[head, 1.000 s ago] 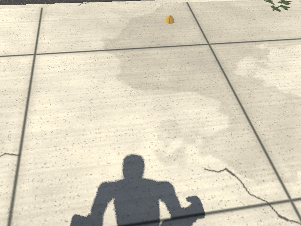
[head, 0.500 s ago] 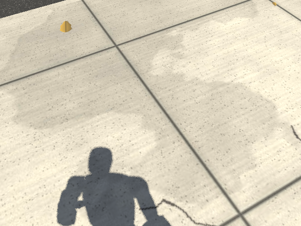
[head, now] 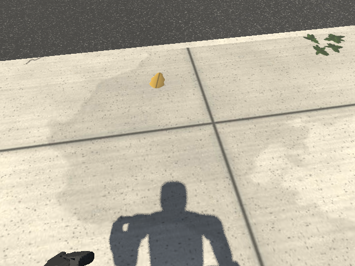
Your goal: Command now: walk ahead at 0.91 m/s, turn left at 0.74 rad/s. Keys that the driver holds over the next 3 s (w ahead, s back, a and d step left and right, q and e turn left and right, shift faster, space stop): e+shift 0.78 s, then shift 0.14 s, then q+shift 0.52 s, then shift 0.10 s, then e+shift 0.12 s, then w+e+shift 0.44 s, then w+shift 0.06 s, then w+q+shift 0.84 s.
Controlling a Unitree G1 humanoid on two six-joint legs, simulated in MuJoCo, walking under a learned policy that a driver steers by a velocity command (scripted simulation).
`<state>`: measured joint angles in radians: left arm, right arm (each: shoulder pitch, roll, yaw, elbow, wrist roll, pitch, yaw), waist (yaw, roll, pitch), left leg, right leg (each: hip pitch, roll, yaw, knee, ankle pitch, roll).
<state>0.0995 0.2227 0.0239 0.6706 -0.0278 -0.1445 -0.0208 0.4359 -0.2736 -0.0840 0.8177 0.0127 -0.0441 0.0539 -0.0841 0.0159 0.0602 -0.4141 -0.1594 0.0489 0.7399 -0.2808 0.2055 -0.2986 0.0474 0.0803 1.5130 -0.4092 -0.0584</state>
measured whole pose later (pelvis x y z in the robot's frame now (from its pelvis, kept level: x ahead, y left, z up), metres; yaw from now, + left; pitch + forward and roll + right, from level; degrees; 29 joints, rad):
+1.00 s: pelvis +0.48 -0.04 +0.04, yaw -30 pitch +0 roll -1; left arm 0.18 0.35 0.08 0.62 0.00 0.06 0.04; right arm 0.10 -0.27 -0.05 0.67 -0.01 -0.02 -0.01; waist -0.01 -0.04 0.05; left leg -0.31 -0.06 -0.13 0.47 -0.16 0.02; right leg -0.46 0.17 0.24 1.12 -0.51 0.07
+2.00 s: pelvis +0.58 -0.06 +0.04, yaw -21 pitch +1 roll +2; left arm 0.26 0.31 0.08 0.73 -0.04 0.00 -0.02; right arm 0.37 -0.29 -0.08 0.72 -0.01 -0.08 -0.03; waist -0.02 0.00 -0.03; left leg 0.02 0.05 0.21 0.26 -0.29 -0.03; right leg -0.75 -0.13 0.02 1.15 -0.14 0.04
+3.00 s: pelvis +1.22 -0.51 +0.03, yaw +1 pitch +2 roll -1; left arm -0.04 0.20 -0.01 0.50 -0.01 -0.12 0.02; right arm 0.42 -0.19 -0.04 0.75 0.04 -0.06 -0.01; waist -0.12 -0.01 0.01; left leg -0.15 -0.18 -0.23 0.53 -0.36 0.14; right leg -0.65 -0.05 0.22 0.68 -0.05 0.09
